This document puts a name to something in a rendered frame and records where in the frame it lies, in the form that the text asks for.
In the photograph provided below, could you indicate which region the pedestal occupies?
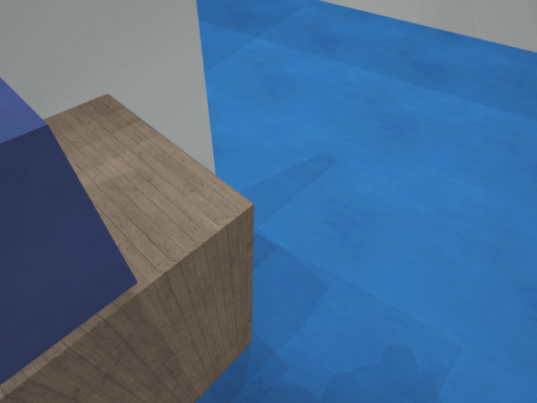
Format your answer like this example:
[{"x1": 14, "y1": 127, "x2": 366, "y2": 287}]
[{"x1": 0, "y1": 94, "x2": 254, "y2": 403}]

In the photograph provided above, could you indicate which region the carton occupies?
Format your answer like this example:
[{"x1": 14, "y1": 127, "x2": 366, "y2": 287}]
[{"x1": 0, "y1": 77, "x2": 138, "y2": 385}]

